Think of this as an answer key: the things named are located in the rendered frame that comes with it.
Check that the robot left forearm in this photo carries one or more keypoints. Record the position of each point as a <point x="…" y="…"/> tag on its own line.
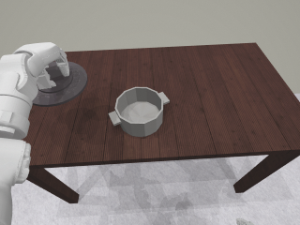
<point x="19" y="73"/>

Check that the pot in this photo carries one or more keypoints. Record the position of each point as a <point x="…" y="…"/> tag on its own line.
<point x="139" y="111"/>

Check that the knob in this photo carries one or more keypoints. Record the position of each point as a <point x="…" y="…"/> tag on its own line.
<point x="55" y="73"/>

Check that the robot left hand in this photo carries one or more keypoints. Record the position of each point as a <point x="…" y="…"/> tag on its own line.
<point x="48" y="52"/>

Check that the table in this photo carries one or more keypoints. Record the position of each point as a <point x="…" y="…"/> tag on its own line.
<point x="226" y="101"/>

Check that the lid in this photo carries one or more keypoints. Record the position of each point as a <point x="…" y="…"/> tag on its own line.
<point x="65" y="90"/>

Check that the robot left upper arm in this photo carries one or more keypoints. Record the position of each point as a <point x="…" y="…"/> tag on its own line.
<point x="14" y="169"/>

